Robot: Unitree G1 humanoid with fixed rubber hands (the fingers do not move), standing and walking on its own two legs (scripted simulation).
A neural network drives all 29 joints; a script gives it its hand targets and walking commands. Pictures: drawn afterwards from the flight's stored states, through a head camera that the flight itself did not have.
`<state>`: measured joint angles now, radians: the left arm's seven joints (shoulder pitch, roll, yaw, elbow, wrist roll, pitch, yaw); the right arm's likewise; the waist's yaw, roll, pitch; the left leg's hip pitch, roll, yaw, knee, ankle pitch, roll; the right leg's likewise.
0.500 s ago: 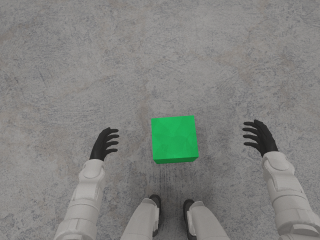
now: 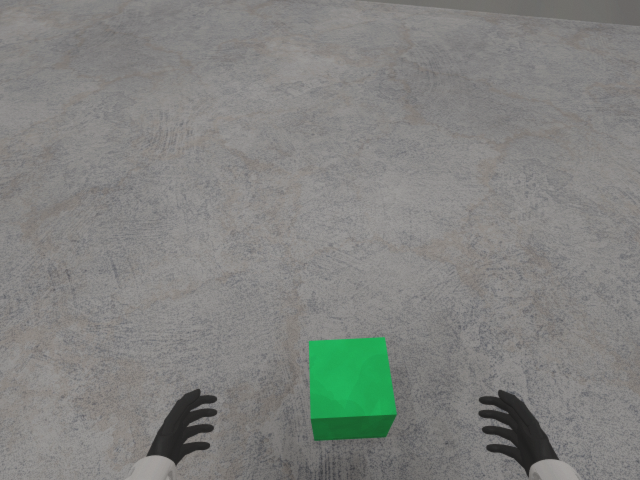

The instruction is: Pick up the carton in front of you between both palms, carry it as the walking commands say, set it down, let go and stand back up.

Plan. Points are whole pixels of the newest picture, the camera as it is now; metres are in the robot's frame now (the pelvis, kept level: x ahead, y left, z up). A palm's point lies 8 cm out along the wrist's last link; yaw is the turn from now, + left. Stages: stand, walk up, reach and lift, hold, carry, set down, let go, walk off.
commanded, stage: let go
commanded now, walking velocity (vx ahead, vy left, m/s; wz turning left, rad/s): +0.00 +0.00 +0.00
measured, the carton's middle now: (348, 390) +0.41 -0.02 -0.65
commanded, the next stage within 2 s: stand in 0.30 s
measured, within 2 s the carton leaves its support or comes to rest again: neither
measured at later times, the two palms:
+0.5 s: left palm (131, 477) +0.13 +0.27 -0.08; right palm (581, 475) +0.14 -0.28 -0.08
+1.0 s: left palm (122, 471) +0.14 +0.30 -0.10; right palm (579, 465) +0.15 -0.28 -0.08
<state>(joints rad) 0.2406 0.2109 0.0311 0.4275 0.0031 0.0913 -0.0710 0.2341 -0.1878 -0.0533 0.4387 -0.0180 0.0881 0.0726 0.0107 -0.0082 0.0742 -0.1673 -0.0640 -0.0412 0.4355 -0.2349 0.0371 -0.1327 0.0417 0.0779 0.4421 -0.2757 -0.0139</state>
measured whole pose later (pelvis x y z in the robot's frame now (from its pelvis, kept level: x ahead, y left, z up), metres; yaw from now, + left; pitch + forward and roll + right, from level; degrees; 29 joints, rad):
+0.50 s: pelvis +0.00 -0.01 -0.01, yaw +2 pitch -2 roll -1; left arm 0.22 0.31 0.05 0.60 0.04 0.06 0.01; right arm 0.23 -0.30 -0.07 0.61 -0.04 0.04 0.00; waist 0.01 0.00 0.03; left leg -0.24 -0.05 -0.07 0.58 -0.31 0.02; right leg -0.17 0.06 0.04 0.54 -0.33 -0.03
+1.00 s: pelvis +0.02 +0.01 +0.00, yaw +1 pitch -1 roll -1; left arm 0.15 0.33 0.04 0.86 0.03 0.00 0.03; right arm 0.17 -0.34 -0.03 0.80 -0.03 0.00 -0.03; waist 0.00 0.00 0.00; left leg -0.16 -0.06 -0.06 0.47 -0.28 0.05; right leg -0.10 0.04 0.06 0.42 -0.30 -0.01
